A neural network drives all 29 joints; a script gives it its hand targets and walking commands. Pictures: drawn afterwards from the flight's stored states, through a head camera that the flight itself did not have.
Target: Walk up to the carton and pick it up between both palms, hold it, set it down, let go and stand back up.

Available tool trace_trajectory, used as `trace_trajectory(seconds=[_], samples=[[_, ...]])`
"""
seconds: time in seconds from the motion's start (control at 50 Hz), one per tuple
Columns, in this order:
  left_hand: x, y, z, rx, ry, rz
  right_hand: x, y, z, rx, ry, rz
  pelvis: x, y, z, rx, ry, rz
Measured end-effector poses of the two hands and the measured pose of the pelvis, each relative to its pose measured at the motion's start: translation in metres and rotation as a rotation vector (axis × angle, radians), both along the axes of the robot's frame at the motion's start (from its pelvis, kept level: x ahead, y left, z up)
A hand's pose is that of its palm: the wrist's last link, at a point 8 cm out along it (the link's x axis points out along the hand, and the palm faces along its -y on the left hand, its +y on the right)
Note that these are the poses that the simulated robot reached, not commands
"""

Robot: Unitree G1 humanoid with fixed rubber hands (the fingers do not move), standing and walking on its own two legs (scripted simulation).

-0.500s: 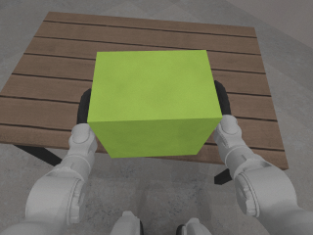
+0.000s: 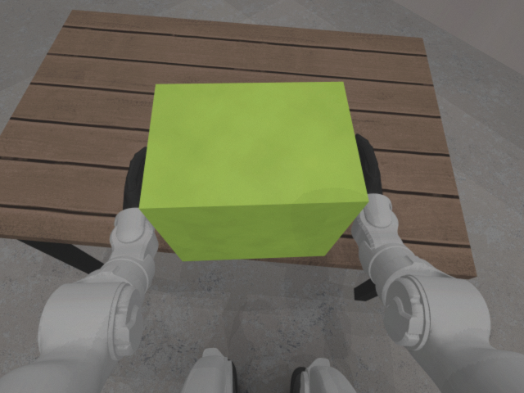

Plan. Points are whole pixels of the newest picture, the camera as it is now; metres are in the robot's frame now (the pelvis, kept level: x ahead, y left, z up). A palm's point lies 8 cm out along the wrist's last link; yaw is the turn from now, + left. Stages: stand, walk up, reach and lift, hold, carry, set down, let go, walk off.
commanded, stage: reach and lift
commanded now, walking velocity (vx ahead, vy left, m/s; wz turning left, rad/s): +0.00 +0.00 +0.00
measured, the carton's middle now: (252, 182) +0.45 +0.04 -0.03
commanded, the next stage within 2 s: none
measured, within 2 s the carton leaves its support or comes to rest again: leaves its support in 1.88 s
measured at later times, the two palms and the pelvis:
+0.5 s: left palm (140, 199) +0.40 +0.22 -0.02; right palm (365, 186) +0.44 -0.14 -0.01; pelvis +0.02 +0.00 +0.01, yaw -1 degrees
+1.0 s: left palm (140, 199) +0.40 +0.22 -0.02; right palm (365, 186) +0.44 -0.14 -0.01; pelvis +0.02 +0.00 +0.02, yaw -1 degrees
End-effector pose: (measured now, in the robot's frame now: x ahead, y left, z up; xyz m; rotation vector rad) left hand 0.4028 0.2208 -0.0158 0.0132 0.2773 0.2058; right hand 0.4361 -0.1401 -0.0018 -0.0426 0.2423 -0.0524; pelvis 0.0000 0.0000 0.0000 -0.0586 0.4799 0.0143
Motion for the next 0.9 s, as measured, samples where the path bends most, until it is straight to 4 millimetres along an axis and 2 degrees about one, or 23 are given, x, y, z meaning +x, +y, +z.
trace_trajectory(seconds=[0.46, 0.9], samples=[[0.002, 0.000, -0.004, 0.007, -0.011, 0.001, 0.001, 0.000, -0.005, 0.001, -0.021, 0.001, 0.022, -0.001, 0.013, -0.003, 0.013, -0.011], [0.002, 0.000, -0.003, 0.014, -0.011, 0.000, 0.001, 0.000, -0.006, -0.006, -0.034, 0.003, 0.018, -0.002, 0.017, -0.002, 0.034, -0.014]])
